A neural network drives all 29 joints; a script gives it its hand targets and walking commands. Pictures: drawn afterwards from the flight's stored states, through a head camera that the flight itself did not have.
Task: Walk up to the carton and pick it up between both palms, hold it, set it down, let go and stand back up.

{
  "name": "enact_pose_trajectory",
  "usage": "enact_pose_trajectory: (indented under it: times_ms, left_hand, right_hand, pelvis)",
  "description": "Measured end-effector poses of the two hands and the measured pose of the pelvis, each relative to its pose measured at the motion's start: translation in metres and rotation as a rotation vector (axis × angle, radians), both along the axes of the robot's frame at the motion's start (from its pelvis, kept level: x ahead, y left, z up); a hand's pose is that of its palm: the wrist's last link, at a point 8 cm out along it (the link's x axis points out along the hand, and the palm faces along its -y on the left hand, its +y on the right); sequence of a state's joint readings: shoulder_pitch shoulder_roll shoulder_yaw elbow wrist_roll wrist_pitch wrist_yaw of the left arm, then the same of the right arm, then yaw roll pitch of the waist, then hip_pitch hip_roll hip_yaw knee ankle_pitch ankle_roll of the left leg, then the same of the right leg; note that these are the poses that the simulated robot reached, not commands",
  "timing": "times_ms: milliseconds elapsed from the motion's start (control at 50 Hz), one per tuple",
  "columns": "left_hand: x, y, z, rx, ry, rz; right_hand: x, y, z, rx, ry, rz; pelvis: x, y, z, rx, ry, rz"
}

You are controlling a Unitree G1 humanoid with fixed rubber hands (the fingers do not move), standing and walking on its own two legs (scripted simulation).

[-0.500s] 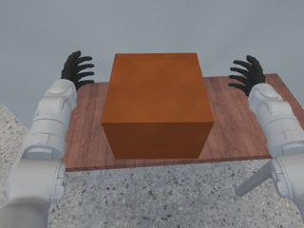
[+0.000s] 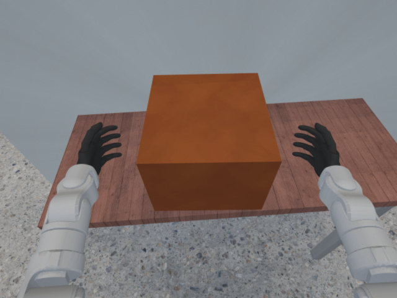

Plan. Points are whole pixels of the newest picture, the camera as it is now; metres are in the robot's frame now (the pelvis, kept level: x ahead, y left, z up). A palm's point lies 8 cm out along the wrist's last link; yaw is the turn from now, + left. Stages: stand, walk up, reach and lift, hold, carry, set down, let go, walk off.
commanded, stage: set down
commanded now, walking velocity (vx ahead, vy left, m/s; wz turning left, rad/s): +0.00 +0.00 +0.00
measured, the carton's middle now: (206, 141) +0.47 +0.00 +0.01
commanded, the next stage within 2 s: let go in 2.00 s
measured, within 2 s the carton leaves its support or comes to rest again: neither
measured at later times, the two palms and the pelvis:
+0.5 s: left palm (90, 210) +0.28 +0.23 +0.04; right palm (330, 210) +0.26 -0.23 +0.03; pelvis +0.01 +0.00 +0.00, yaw +0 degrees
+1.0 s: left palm (83, 265) +0.19 +0.24 -0.01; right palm (328, 251) +0.19 -0.22 -0.01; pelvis +0.02 +0.00 +0.00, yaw +0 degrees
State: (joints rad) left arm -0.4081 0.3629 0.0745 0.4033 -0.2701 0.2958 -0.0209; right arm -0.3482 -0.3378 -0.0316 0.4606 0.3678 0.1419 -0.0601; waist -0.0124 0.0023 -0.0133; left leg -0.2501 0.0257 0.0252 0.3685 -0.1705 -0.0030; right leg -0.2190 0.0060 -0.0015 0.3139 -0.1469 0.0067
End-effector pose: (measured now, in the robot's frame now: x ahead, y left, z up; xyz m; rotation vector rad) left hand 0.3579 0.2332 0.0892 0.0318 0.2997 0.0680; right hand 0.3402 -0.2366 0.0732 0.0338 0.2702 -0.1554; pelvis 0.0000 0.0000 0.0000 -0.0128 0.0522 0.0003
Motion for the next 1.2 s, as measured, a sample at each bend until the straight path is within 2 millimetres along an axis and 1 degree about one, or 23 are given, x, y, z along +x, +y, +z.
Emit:
enact_pose_trajectory:
  times_ms: [140,220,360,480,560,620,720,840,940,1000,1040,1080,1200]
  left_hand:
    - [-0.02,0.001,-0.017,-0.012,0.014,0.015]
    - [-0.032,0.001,-0.027,-0.022,0.017,0.017]
    - [-0.049,0.0,-0.037,-0.002,0.016,0.01]
    - [-0.074,0.0,-0.047,0.013,0.02,0.007]
    - [-0.092,0.001,-0.059,0.005,0.039,0.017]
    - [-0.103,0.003,-0.066,0.0,0.046,0.027]
    - [-0.118,0.005,-0.072,0.003,0.022,0.031]
    - [-0.137,0.008,-0.084,0.003,0.033,0.038]
    - [-0.156,0.008,-0.089,0.011,0.03,0.033]
    - [-0.166,0.009,-0.097,0.013,0.056,0.041]
    - [-0.171,0.009,-0.102,0.013,0.08,0.049]
    - [-0.173,0.008,-0.104,0.005,0.092,0.055]
    - [-0.169,0.007,-0.112,0.01,0.112,0.054]
  right_hand:
    - [-0.025,-0.007,-0.009,-0.009,0.015,-0.015]
    - [-0.039,-0.006,-0.016,-0.007,0.025,-0.012]
    - [-0.056,-0.001,-0.032,0.008,0.042,-0.011]
    - [-0.077,0.004,-0.044,0.011,0.034,-0.005]
    - [-0.091,0.004,-0.052,0.0,0.052,-0.01]
    - [-0.098,0.004,-0.055,-0.003,0.06,-0.014]
    - [-0.108,0.007,-0.059,-0.005,0.062,-0.01]
    - [-0.121,0.012,-0.07,-0.007,0.081,-0.015]
    - [-0.137,0.015,-0.079,-0.008,0.092,-0.019]
    - [-0.146,0.016,-0.088,-0.017,0.119,-0.017]
    - [-0.15,0.015,-0.094,-0.021,0.142,-0.016]
    - [-0.151,0.015,-0.095,-0.026,0.147,-0.015]
    - [-0.146,0.016,-0.096,-0.045,0.154,0.007]
  pelvis:
    - [0.001,0.0,0.0,0.004,-0.019,-0.008]
    - [0.003,0.0,0.0,0.006,-0.029,-0.009]
    - [0.004,0.0,0.001,0.006,-0.049,-0.009]
    - [0.01,0.001,0.001,0.006,-0.061,-0.006]
    - [0.013,0.0,0.001,0.006,-0.068,-0.007]
    - [0.015,-0.001,0.0,0.006,-0.068,-0.006]
    - [0.017,-0.002,0.0,0.004,-0.075,-0.003]
    - [0.018,-0.002,0.0,0.002,-0.088,0.006]
    - [0.018,0.0,-0.001,-0.001,-0.104,0.007]
    - [0.016,0.001,-0.002,0.0,-0.113,0.005]
    - [0.014,0.001,-0.002,0.0,-0.117,0.003]
    - [0.013,0.001,-0.002,0.001,-0.115,0.002]
    - [0.009,0.0,-0.003,0.006,-0.113,-0.005]
